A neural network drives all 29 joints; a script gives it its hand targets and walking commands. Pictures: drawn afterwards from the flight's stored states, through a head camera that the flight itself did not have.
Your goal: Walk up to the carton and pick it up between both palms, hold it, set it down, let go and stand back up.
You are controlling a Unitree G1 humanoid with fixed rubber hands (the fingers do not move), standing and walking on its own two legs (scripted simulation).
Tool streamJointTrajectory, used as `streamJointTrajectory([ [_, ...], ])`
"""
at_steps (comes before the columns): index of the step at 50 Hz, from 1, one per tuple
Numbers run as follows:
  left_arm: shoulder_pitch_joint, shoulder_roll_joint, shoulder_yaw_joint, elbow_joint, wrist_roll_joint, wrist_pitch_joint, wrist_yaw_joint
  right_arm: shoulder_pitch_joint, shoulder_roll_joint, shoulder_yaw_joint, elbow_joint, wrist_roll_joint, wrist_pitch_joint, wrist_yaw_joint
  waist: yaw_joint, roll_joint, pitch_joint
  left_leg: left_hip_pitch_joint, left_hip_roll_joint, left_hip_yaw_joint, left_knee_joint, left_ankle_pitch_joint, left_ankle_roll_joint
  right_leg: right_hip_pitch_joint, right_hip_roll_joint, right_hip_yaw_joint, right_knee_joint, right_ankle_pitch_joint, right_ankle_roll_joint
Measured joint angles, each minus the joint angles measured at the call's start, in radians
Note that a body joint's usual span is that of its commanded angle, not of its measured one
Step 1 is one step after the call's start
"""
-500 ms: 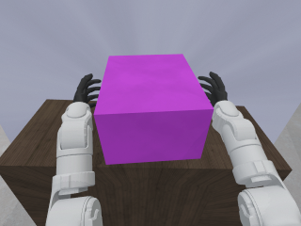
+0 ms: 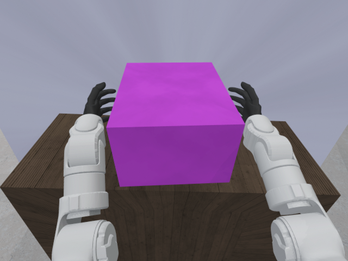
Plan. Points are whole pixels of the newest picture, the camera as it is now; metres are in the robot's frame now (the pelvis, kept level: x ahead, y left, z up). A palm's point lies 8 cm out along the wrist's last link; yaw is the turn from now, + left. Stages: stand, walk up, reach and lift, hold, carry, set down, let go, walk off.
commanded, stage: hold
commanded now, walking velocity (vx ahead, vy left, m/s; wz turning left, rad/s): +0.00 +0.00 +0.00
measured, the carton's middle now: (172, 115) +0.44 +0.01 +0.17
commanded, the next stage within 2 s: set down in 0.96 s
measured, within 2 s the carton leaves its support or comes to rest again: neither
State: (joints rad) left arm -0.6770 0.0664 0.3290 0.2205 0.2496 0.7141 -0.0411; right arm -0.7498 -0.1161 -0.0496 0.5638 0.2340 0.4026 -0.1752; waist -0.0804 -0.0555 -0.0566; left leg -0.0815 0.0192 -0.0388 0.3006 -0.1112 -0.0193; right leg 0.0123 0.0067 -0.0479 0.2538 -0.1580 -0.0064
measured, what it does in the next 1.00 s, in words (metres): stands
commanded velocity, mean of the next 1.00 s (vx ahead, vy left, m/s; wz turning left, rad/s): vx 0.00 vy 0.00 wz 0.00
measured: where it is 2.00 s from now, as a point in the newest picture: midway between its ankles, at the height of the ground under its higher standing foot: outside the picture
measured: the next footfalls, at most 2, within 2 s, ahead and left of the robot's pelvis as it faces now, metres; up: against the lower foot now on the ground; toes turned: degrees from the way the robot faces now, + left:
none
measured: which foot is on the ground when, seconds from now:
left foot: down 0.00-1.00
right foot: down 0.00-1.00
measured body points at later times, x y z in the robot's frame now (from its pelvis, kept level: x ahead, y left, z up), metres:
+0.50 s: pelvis +0.01 +0.00 +0.00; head -0.06 +0.04 +0.44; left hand +0.39 +0.17 +0.22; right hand +0.38 -0.17 +0.22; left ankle +0.04 +0.13 -0.75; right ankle +0.00 -0.11 -0.75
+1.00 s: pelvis +0.00 +0.00 +0.00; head -0.07 +0.03 +0.44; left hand +0.38 +0.18 +0.22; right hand +0.38 -0.16 +0.23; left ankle +0.04 +0.13 -0.75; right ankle +0.00 -0.11 -0.75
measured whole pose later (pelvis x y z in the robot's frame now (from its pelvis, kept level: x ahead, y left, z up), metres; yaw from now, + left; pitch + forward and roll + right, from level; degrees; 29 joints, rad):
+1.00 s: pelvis +0.00 +0.00 +0.00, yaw +0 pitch -7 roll -1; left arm -0.68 0.06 0.33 0.23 0.26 0.71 -0.05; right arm -0.75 -0.12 -0.05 0.57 0.24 0.40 -0.18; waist -0.08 -0.06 -0.05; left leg -0.07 0.02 -0.04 0.30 -0.11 -0.02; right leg 0.02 0.01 -0.04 0.25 -0.16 -0.01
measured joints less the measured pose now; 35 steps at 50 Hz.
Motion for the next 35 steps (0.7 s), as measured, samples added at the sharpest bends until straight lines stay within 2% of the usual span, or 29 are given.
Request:
streamJointTrajectory([
  [10, -0.002, 0.005, -0.011, 0.001, 0.014, 0.012, 0.0, -0.01, 0.0, -0.003, 0.035, 0.013, -0.013, 0.006, -0.006, -0.019, -0.002, 0.0, -0.005, 0.003, 0.007, -0.007, 0.006, 0.006, -0.004, 0.003, -0.005, 0.0, 0.006],
  [19, 0.026, -0.018, -0.036, -0.036, 0.006, 0.006, 0.029, 0.01, -0.024, 0.002, 0.011, 0.03, -0.021, 0.02, -0.009, -0.01, -0.001, -0.001, -0.003, 0.01, 0.02, -0.019, 0.008, 0.005, -0.003, 0.011, 0.0, -0.004, 0.008],
  [24, 0.018, -0.025, -0.027, -0.019, 0.009, 0.004, 0.032, 0.004, -0.025, -0.002, 0.029, 0.023, -0.023, 0.026, -0.005, -0.005, -0.005, 0.007, -0.001, 0.015, 0.009, -0.015, 0.005, 0.004, -0.001, 0.017, 0.003, -0.006, 0.005],
  [31, 0.035, -0.021, -0.021, -0.044, 0.003, 0.007, 0.023, 0.011, -0.036, 0.04, 0.001, 0.045, -0.015, 0.006, -0.005, 0.006, -0.002, 0.02, 0.004, 0.009, 0.008, -0.019, 0.0, 0.021, 0.004, 0.013, -0.003, -0.008, 0.0],
  [35, 0.046, -0.026, -0.002, -0.052, 0.011, 0.009, -0.003, 0.02, -0.026, 0.044, -0.015, 0.045, -0.001, -0.007, -0.007, 0.006, 0.007, 0.037, 0.003, 0.003, 0.007, -0.019, -0.002, 0.041, 0.005, 0.007, -0.006, -0.01, -0.002],
])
